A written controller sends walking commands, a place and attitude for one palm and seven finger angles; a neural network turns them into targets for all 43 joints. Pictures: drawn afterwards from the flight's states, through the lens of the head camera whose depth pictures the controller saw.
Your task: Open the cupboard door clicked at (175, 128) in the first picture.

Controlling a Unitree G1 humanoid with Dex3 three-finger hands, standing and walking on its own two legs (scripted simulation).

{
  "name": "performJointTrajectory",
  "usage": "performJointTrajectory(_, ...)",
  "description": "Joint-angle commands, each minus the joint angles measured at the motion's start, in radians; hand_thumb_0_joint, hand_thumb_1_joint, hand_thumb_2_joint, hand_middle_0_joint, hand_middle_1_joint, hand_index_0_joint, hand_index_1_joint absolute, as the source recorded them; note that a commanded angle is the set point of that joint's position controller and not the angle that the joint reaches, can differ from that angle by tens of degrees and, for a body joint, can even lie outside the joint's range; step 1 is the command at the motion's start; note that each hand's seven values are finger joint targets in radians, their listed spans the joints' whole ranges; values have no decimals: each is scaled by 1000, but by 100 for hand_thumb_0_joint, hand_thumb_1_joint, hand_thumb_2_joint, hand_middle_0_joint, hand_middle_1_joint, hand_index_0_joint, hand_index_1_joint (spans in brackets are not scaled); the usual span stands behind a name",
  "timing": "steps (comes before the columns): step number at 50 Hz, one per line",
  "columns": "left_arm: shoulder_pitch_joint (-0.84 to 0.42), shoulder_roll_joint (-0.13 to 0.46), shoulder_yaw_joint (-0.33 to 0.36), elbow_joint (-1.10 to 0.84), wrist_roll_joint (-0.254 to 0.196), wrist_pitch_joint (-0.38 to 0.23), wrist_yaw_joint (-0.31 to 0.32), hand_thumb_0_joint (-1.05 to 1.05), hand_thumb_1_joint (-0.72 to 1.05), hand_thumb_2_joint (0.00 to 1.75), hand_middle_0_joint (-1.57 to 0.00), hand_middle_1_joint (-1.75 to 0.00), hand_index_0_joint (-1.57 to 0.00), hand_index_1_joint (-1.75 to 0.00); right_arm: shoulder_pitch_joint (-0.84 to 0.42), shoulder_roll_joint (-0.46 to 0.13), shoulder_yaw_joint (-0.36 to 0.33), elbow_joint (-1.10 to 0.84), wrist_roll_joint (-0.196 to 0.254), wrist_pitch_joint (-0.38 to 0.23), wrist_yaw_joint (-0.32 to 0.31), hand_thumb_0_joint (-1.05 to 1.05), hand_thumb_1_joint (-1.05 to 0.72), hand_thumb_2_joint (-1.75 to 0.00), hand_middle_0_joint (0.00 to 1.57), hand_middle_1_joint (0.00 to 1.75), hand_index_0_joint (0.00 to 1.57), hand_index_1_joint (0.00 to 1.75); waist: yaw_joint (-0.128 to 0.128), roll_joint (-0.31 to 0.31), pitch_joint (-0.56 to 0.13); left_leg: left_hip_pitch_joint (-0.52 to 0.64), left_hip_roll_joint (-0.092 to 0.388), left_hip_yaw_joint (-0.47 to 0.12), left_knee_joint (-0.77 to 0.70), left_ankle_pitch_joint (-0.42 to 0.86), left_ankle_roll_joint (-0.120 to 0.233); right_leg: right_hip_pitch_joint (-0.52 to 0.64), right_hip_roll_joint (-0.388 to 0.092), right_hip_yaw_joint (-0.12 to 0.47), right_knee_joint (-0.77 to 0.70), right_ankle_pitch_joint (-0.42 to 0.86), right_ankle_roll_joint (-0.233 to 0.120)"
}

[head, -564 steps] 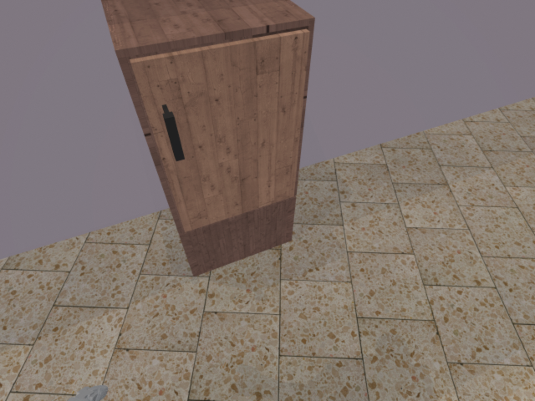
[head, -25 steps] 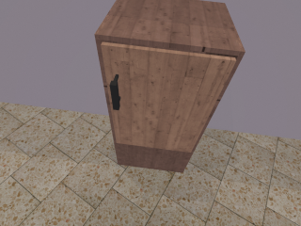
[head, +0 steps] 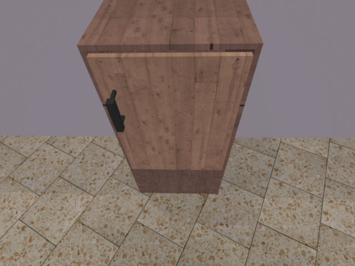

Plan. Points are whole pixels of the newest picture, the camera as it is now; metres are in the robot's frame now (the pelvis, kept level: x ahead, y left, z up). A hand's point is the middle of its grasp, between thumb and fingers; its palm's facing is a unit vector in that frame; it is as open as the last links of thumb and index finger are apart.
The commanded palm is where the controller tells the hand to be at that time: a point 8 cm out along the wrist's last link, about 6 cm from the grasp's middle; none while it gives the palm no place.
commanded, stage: come to a stop and stand still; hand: left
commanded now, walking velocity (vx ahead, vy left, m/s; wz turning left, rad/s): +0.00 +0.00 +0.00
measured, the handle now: (117, 111) +0.54 +0.20 +0.00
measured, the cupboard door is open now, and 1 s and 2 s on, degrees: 0 0 0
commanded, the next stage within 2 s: look again from close up in 0.50 s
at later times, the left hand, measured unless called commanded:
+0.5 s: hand out of the picture +0.02 +0.15 -0.17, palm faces +0.04 -0.98 -0.21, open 7.3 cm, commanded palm none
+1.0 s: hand out of the picture +0.01 +0.15 -0.17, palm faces +0.03 -0.98 -0.20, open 7.3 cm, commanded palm none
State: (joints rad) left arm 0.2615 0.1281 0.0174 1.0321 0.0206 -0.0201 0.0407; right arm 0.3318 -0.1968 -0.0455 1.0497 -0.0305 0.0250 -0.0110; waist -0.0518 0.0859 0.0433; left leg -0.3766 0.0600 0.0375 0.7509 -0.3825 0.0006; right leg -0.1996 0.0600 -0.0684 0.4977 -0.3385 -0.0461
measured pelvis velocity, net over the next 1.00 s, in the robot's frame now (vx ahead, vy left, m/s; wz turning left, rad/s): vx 0.02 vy -0.02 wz -0.01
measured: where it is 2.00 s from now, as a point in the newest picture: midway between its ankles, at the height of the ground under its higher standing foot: outside the picture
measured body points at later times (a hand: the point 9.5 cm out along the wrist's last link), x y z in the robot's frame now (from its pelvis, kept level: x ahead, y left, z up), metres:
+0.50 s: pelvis +0.03 -0.03 +0.00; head +0.03 -0.03 +0.45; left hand +0.02 +0.20 -0.15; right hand +0.07 -0.25 -0.15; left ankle -0.01 +0.09 -0.73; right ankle -0.05 -0.10 -0.73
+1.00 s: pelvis +0.02 -0.02 +0.01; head +0.02 -0.02 +0.46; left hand +0.01 +0.20 -0.15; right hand +0.01 -0.24 -0.15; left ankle -0.01 +0.09 -0.73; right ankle -0.05 -0.10 -0.73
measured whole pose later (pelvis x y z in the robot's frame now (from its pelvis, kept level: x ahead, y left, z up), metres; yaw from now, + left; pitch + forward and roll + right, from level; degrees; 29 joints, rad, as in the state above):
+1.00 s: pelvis +0.02 -0.02 +0.01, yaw +0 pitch -1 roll +1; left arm 0.32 0.15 0.00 1.11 0.01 -0.02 0.04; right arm 0.29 -0.14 0.02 1.16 -0.01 -0.01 -0.04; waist 0.00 -0.01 0.00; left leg -0.15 0.01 0.09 0.44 -0.28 0.01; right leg -0.08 0.04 -0.05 0.43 -0.34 -0.06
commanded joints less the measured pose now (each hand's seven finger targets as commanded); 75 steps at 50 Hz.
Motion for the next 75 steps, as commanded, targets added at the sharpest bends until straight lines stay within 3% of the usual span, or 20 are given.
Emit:
performJointTrajectory(1, 32, 128, 16, -44, 0, -31, 22, 0, 90, 90, -20, -30, -20, -30, 48, 19, 28, -61, 12, -54, -6, 0, -90, -90, 20, 30, 20, 30, 4, -166, -115, 111, -14, 24, -213, 138, 5, 107, -219, 120, 3, 711, -86)
performJointTrajectory(3, 77, 111, 7, -33, -12, -18, 19, 0, 90, 90, -20, -30, -20, -30, 73, -48, 29, -33, 10, -65, -19, 0, -90, -90, 20, 30, 20, 30, 26, 0, -117, 236, 87, -82, -241, 552, 53, 9, -144, 90, 58, 478, -13)
performJointTrajectory(5, 82, 94, 0, -25, -8, -6, 20, 0, 90, 90, -20, -30, -20, -30, 36, -66, 31, -29, 7, -54, -30, 0, -90, -90, 20, 30, 20, 30, 42, 42, -13, 180, 118, -106, -251, 537, 88, -34, -109, 75, -2, 229, 1)
performJointTrajectory(6, 92, 99, 2, -10, -4, -7, 19, 0, 90, 90, -20, -30, -20, -30, 11, -46, 37, -24, 7, -54, -31, 0, -90, -90, 20, 30, 20, 30, 51, 75, 23, 158, 104, -97, -254, 554, 85, -31, -117, 92, -20, 255, 0)
performJointTrajectory(10, 99, 129, 0, -5, -4, -16, 13, 0, 90, 90, -20, -30, -20, -30, -10, -38, 39, -30, 13, -45, -31, 0, -90, -90, 20, 30, 20, 30, 36, -158, 22, 152, 50, -32, -243, 305, 35, 3, -168, 156, -75, 482, -9)
performJointTrajectory(15, 115, 146, -2, -3, -6, -20, 15, 0, 90, 90, -20, -30, -20, -30, -32, -52, 40, -18, 17, -49, -31, 0, -90, -90, 20, 30, 20, 30, 40, -159, -35, 198, 42, -15, -265, 341, 27, 68, -181, 150, -65, 661, 12)
performJointTrajectory(19, 123, 154, 0, 2, -6, -17, 12, 0, 90, 90, -20, -30, -20, -30, -46, -54, 42, -8, 18, -50, -32, 0, -90, -90, 20, 30, 20, 30, 46, -100, -41, 219, 45, -17, -277, 374, 29, 71, -177, 152, -75, 618, 11)
performJointTrajectory(57, 119, 132, -6, 56, -7, -10, 4, 0, 90, 90, -20, -30, -20, -30, -4, -48, 45, 76, 20, -60, -35, 0, -90, -90, 20, 30, 20, 30, 59, -98, 19, 219, 58, -57, -375, 334, 44, 38, -169, 141, -138, 331, -5)
performJointTrajectory(58, 183, 118, -12, 77, 6, -34, 44, 0, 90, 90, -20, -30, -20, -30, -89, -66, 43, -6, 27, -62, -22, 0, -90, -90, 20, 30, 20, 30, 78, -80, 122, 97, 43, -5, -136, 393, 12, -44, -229, 199, -136, 774, 61)
performJointTrajectory(59, -534, 330, 56, -1453, -213, -231, 13, 0, 88, 89, -20, -32, -20, -32, -55, -251, 14, -354, 77, -209, -59, 0, -90, -90, 20, 30, 20, 30, -47, 96, -385, 398, -49, -41, -303, 559, 44, 47, -140, 106, -30, 653, 17)
performJointTrajectory(60, -157, 257, 55, -1213, -138, -178, 40, 0, 85, 88, -20, -33, -20, -33, -127, -155, 49, -302, 57, -302, -82, 0, -90, -90, 20, 30, 20, 30, 58, 302, -411, 538, -5, -30, -317, 763, 45, 2, -78, 81, 36, 393, -9)
performJointTrajectory(61, -122, 193, 15, -1136, -147, -132, 95, 0, 83, 87, -21, -34, -21, -34, -115, -150, 23, -255, 64, -327, -88, 0, -90, -90, 20, 30, 20, 30, 19, 187, -335, 423, 8, -45, -299, 703, 13, -74, -66, 19, 42, 174, 9)
performJointTrajectory(62, 155, -24, -85, -883, -155, -43, 78, 0, 81, 86, -21, -36, -21, -36, -76, -109, 20, -239, 78, -319, -75, 0, -90, -90, 20, 30, 20, 30, 8, 52, -212, 353, 24, -53, -292, 619, 34, -138, -70, -2, 33, 156, 22)
performJointTrajectory(63, -11, -6, -90, -1076, -202, -71, 52, 0, 78, 85, -21, -37, -21, -37, -105, -163, 16, -322, 87, -320, -71, 0, -90, -90, 20, 30, 20, 30, 9, -28, -122, 245, 7, -83, -273, 507, 34, -140, -75, -19, 20, 203, 27)
performJointTrajectory(64, -15, 57, -48, -1075, -198, -114, 29, 0, 76, 84, -21, -39, -21, -39, -120, -192, 0, -347, 81, -329, -75, 0, -90, -90, 20, 30, 20, 30, -18, -130, -112, 203, -17, -71, -227, 378, 41, -195, -67, -11, 2, 201, 32)
performJointTrajectory(66, 3, 32, -42, -922, -193, -214, -22, 0, 71, 82, -21, -42, -21, -42, -114, -201, -3, -399, 60, -338, -75, 0, -90, -90, 20, 30, 20, 30, -45, -311, -28, 51, -54, -73, -123, 240, 47, -343, -66, -14, 52, 125, 43)
performJointTrajectory(68, 90, 1, 0, -752, -209, -337, -105, 0, 67, 80, -22, -45, -22, -45, -146, -194, -16, -428, 36, -335, -57, 0, -90, -90, 20, 30, 20, 30, 11, -449, -29, -151, -64, -76, -30, 121, 24, -466, -67, -4, 145, 7, 48)
performJointTrajectory(70, 250, 46, 69, -736, -252, -459, -230, 0, 62, 78, -22, -48, -22, -48, -186, -199, -27, -496, 31, -337, -29, 0, -90, -90, 20, 30, 20, 30, 89, -433, -137, -278, -81, -55, 45, 107, 5, -421, -79, 52, 231, 51, 42)
performJointTrajectory(71, 312, 110, 150, -697, -264, -500, -302, 0, 60, 77, -22, -50, -22, -50, -185, -201, -39, -523, 41, -331, -7, 0, -90, -90, 20, 30, 20, 30, 130, -330, -201, -289, -91, -43, 80, 157, -7, -364, -90, 80, 284, 162, 27)
performJointTrajectory(75, 187, 262, 273, -847, -280, -530, -428, 0, 50, 73, -23, -55, -23, -55, -238, -196, -39, -663, 56, -282, 6, 0, -90, -90, 20, 30, 20, 30, 147, -84, -369, -366, -112, 15, 180, 164, 1, -312, -111, 153, 371, 214, 25)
